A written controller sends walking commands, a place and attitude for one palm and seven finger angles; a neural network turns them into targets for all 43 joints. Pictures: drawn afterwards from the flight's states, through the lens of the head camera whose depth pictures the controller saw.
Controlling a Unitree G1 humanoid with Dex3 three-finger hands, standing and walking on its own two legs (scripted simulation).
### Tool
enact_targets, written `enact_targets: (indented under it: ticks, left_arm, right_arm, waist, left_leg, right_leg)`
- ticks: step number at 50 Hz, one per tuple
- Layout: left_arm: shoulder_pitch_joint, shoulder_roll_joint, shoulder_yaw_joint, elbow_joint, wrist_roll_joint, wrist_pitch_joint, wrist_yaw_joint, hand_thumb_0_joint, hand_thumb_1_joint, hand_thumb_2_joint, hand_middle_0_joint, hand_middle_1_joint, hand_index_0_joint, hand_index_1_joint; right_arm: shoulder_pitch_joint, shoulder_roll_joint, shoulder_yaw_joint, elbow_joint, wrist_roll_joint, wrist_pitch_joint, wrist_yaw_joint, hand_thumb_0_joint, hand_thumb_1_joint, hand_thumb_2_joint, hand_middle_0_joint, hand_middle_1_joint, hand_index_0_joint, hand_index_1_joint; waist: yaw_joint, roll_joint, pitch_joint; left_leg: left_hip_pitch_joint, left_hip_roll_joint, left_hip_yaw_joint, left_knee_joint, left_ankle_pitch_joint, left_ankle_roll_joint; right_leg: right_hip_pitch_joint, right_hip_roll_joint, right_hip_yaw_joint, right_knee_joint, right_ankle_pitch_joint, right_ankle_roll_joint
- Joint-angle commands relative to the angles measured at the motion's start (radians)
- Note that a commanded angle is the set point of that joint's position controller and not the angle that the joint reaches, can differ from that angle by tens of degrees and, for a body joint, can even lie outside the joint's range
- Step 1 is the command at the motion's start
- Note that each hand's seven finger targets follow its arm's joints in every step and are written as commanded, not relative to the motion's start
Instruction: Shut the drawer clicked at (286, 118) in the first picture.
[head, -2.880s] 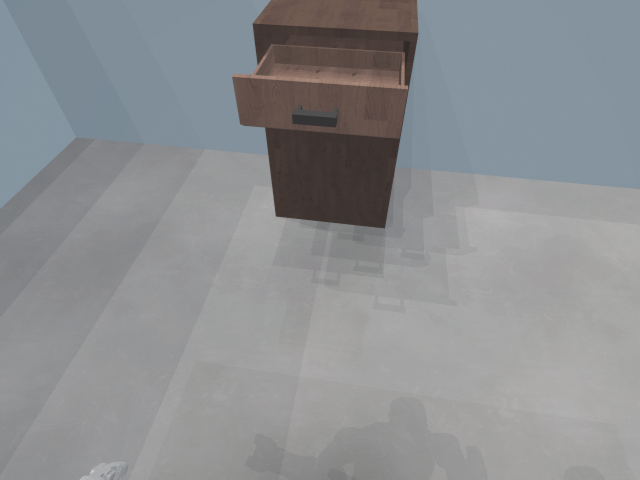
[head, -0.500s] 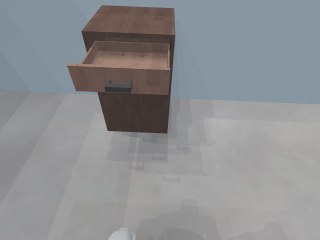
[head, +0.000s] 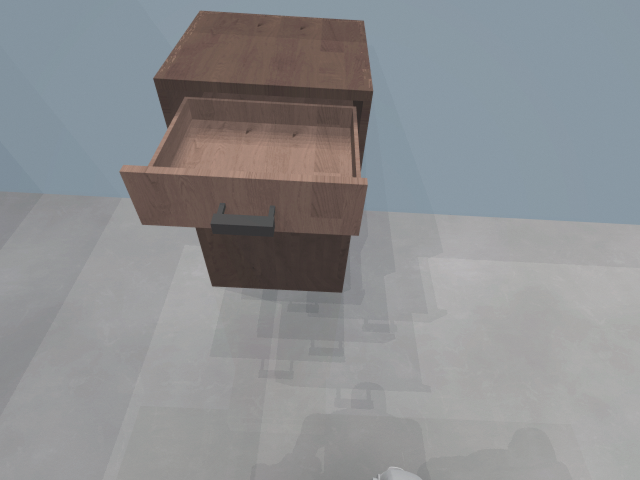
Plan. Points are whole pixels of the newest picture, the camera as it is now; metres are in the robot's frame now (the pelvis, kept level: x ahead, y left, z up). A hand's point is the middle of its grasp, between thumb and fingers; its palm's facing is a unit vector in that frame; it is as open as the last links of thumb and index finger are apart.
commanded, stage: take the last steps up to it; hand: left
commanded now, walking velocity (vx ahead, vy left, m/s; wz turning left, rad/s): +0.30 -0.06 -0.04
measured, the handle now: (245, 216) +0.57 +0.18 -0.05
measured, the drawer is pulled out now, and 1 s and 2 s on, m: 0.30 0.30 0.30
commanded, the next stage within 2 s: come to a stop and stand still in 0.70 s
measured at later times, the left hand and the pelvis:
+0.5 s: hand out of the picture +0.15 +0.12 -0.17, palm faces +0.10 -0.98 -0.19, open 7.2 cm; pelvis +0.15 -0.06 +0.00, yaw +2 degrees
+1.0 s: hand (226, 394) +0.28 +0.17 -0.19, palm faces +0.09 -0.98 -0.17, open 7.4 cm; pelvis +0.27 +0.00 +0.00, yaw +1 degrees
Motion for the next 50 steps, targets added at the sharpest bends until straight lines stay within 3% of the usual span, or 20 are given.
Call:
enact_targets:
  ticks: [1,6,9,10,11,12,14,18,22,29,31,32,33,34,35,37,39,42,45,50]
  left_arm:
    - [-0.047,0.025,-0.005,-0.064,-0.003,-0.012,-0.007,0.0,0.9,0.9,-0.2,-0.3,-0.2,-0.3]
    - [-0.113,0.021,-0.004,-0.089,-0.005,-0.027,-0.007,0.0,0.9,0.9,-0.2,-0.3,-0.2,-0.3]
    - [0.037,0.052,0.008,-0.031,-0.002,-0.044,-0.002,0.0,0.9,0.9,-0.2,-0.3,-0.2,-0.3]
    - [0.159,0.119,0.021,0.005,0.002,-0.057,0.006,0.0,0.9,0.9,-0.2,-0.3,-0.2,-0.3]
    - [0.273,0.223,0.04,0.026,-0.004,-0.061,0.018,0.0,0.9,0.9,-0.2,-0.3,-0.2,-0.3]
    - [0.294,0.214,0.037,0.031,-0.016,-0.057,0.024,0.0,0.9,0.9,-0.2,-0.3,-0.2,-0.3]
    - [0.158,0.138,0.024,0.007,-0.016,-0.064,0.027,0.0,0.9,0.9,-0.2,-0.3,-0.2,-0.3]
    - [0.102,0.041,-0.001,-0.012,-0.011,-0.081,0.032,0.0,0.9,0.9,-0.2,-0.3,-0.2,-0.3]
    - [0.14,0.065,-0.008,0.005,-0.008,-0.088,0.033,0.0,0.9,0.9,-0.2,-0.3,-0.2,-0.3]
    - [0.189,0.107,-0.003,0.048,-0.004,-0.078,0.033,0.0,0.9,0.9,-0.2,-0.3,-0.2,-0.3]
    - [0.184,0.101,-0.004,0.056,-0.007,-0.069,0.033,0.0,0.9,0.9,-0.2,-0.3,-0.2,-0.3]
    - [0.182,0.084,-0.008,0.057,-0.012,-0.067,0.033,0.0,0.9,0.9,-0.2,-0.3,-0.2,-0.3]
    - [0.209,0.047,-0.014,0.048,-0.02,-0.063,0.029,0.0,0.9,0.9,-0.2,-0.3,-0.2,-0.3]
    - [0.207,0.008,-0.025,0.026,-0.026,-0.065,0.025,0.0,0.9,0.9,-0.2,-0.3,-0.2,-0.3]
    - [0.174,0.039,-0.019,0.017,-0.015,-0.058,0.031,0.0,0.9,0.9,-0.2,-0.3,-0.2,-0.3]
    - [0.129,0.029,-0.017,0.029,-0.009,-0.047,0.028,0.0,0.9,0.9,-0.2,-0.3,-0.2,-0.3]
    - [0.17,-0.003,-0.018,0.054,-0.005,-0.032,0.018,0.0,0.9,0.9,-0.2,-0.3,-0.2,-0.3]
    - [0.223,-0.028,-0.02,0.073,-0.01,-0.009,0.032,0.0,0.9,0.9,-0.2,-0.3,-0.2,-0.3]
    - [0.197,-0.033,-0.03,0.063,-0.011,0.014,0.045,0.0,0.9,0.9,-0.2,-0.3,-0.2,-0.3]
    - [0.098,0.007,-0.03,0.019,-0.01,0.029,0.05,0.0,0.9,0.9,-0.2,-0.3,-0.2,-0.3]
  right_arm:
    - [0.097,-0.124,-0.022,-0.017,-0.008,-0.006,-0.003,0.0,-0.9,-0.9,0.2,0.3,0.2,0.3]
    - [0.129,-0.134,-0.03,0.008,-0.017,0.005,0.001,0.0,-0.9,-0.9,0.2,0.3,0.2,0.3]
    - [0.111,-0.11,-0.02,0.015,-0.011,0.01,0.002,0.0,-0.9,-0.9,0.2,0.3,0.2,0.3]
    - [0.105,-0.082,-0.013,0.004,0.0,0.006,0.01,0.0,-0.9,-0.9,0.2,0.3,0.2,0.3]
    - [0.08,-0.042,0.0,-0.034,0.003,0.01,0.018,0.0,-0.9,-0.9,0.2,0.3,0.2,0.3]
    - [0.007,-0.086,-0.007,-0.051,-0.004,0.015,0.017,0.0,-0.9,-0.9,0.2,0.3,0.2,0.3]
    - [0.004,-0.064,-0.018,-0.037,-0.004,0.018,0.021,0.0,-0.9,-0.9,0.2,0.3,0.2,0.3]
    - [0.053,-0.019,-0.018,-0.008,-0.014,0.044,0.025,0.0,-0.9,-0.9,0.2,0.3,0.2,0.3]
    - [-0.034,-0.017,-0.018,-0.047,-0.01,0.052,0.035,0.0,-0.9,-0.9,0.2,0.3,0.2,0.3]
    - [-0.159,-0.034,-0.007,-0.102,-0.005,0.033,0.043,0.0,-0.9,-0.9,0.2,0.3,0.2,0.3]
    - [-0.083,-0.051,-0.008,-0.077,-0.007,0.024,0.034,0.0,-0.9,-0.9,0.2,0.3,0.2,0.3]
    - [0.012,-0.085,-0.014,-0.049,-0.011,0.017,0.025,0.0,-0.9,-0.9,0.2,0.3,0.2,0.3]
    - [0.117,-0.176,-0.033,-0.03,-0.02,0.01,0.012,0.0,-0.9,-0.9,0.2,0.3,0.2,0.3]
    - [0.187,-0.254,-0.046,-0.019,-0.013,0.014,0.002,0.0,-0.9,-0.9,0.2,0.3,0.2,0.3]
    - [0.162,-0.241,-0.037,-0.025,-0.006,0.027,-0.003,0.0,-0.9,-0.9,0.2,0.3,0.2,0.3]
    - [0.031,-0.163,-0.018,-0.053,-0.004,0.02,-0.008,0.0,-0.9,-0.9,0.2,0.3,0.2,0.3]
    - [-0.041,-0.106,0.001,-0.068,-0.001,0.012,-0.008,0.0,-0.9,-0.9,0.2,0.3,0.2,0.3]
    - [-0.06,-0.065,0.008,-0.069,0.001,0.005,-0.017,0.0,-0.9,-0.9,0.2,0.3,0.2,0.3]
    - [-0.064,-0.087,0.011,-0.064,0.0,0.017,-0.024,0.0,-0.9,-0.9,0.2,0.3,0.2,0.3]
    - [-0.051,-0.118,-0.004,-0.037,-0.004,0.053,-0.028,0.0,-0.9,-0.9,0.2,0.3,0.2,0.3]
  waist:
    - [-0.037,0.114,0.083]
    - [-0.051,0.121,0.08]
    - [0.022,0.036,0.002]
    - [0.075,-0.102,-0.08]
    - [0.1,-0.317,-0.093]
    - [0.114,-0.167,-0.066]
    - [0.054,-0.111,0.004]
    - [-0.024,-0.038,0.066]
    - [-0.013,-0.032,0.095]
    - [0.017,-0.049,0.078]
    - [-0.024,-0.054,0.056]
    - [-0.062,0.003,0.002]
    - [-0.095,0.171,-0.083]
    - [-0.103,0.358,-0.146]
    - [-0.096,0.24,-0.121]
    - [-0.052,0.157,0.005]
    - [-0.003,0.122,0.041]
    - [0.031,0.096,-0.016]
    - [0.029,0.071,-0.03]
    - [-0.005,0.191,-0.007]
  left_leg:
    - [0.013,0.321,-0.241,-0.205,0.03,0.124]
    - [0.006,0.327,-0.235,-0.138,0.012,0.107]
    - [-0.098,0.238,-0.148,0.087,0.008,0.034]
    - [-0.251,0.165,-0.061,0.311,-0.066,-0.007]
    - [-0.487,0.049,-0.003,0.585,-0.368,-0.05]
    - [-0.533,0.073,-0.116,0.751,-0.379,-0.042]
    - [-0.518,0.133,-0.163,0.834,-0.227,-0.041]
    - [-0.444,0.151,-0.152,0.769,-0.08,-0.078]
    - [-0.441,0.15,-0.132,0.609,-0.046,-0.091]
    - [-0.298,0.101,-0.09,0.322,-0.053,-0.068]
    - [-0.136,0.068,-0.066,0.2,0.008,-0.056]
    - [0.014,0.07,-0.087,0.127,0.074,-0.044]
    - [0.204,0.244,-0.285,0.087,0.207,0.019]
    - [0.3,0.453,-0.541,-0.01,0.369,0.129]
    - [0.229,0.479,-0.534,-0.035,0.303,0.178]
    - [0.019,0.409,-0.442,-0.097,0.171,0.138]
    - [-0.095,0.324,-0.299,-0.137,0.144,0.087]
    - [-0.117,0.284,-0.201,-0.121,0.397,0.069]
    - [-0.092,0.297,-0.194,-0.092,0.507,0.086]
    - [-0.046,0.307,-0.224,-0.051,0.475,0.102]
  right_leg:
    - [-0.039,-0.018,-0.005,-0.156,-0.007,0.001]
    - [0.088,0.023,-0.047,-0.331,-0.055,-0.013]
    - [0.409,0.064,-0.064,-0.503,0.023,-0.035]
    - [0.62,-0.082,0.111,-0.561,-0.054,-0.086]
    - [0.744,-0.295,0.419,-0.688,-0.045,-0.183]
    - [0.686,-0.319,0.445,-0.723,0.003,-0.224]
    - [0.525,-0.258,0.32,-0.755,-0.058,-0.195]
    - [0.373,-0.169,0.081,-0.78,0.16,-0.16]
    - [0.361,-0.172,0.053,-0.795,0.225,-0.186]
    - [0.426,-0.167,0.05,-0.705,0.307,-0.166]
    - [0.393,-0.123,0.007,-0.582,0.349,-0.13]
    - [0.356,-0.077,-0.028,-0.423,0.354,-0.103]
    - [0.198,0.013,-0.089,-0.203,0.113,-0.05]
    - [0.027,0.106,-0.108,0.071,-0.369,-0.016]
    - [0.002,0.07,-0.019,0.2,-0.403,-0.036]
    - [-0.012,0.016,0.027,0.271,-0.267,-0.032]
    - [0.05,0.0,0.029,0.22,-0.137,-0.013]
    - [0.131,0.009,0.042,0.12,-0.066,0.006]
    - [0.174,0.021,0.036,-0.025,-0.081,0.022]
    - [0.202,0.044,0.005,-0.216,-0.146,0.021]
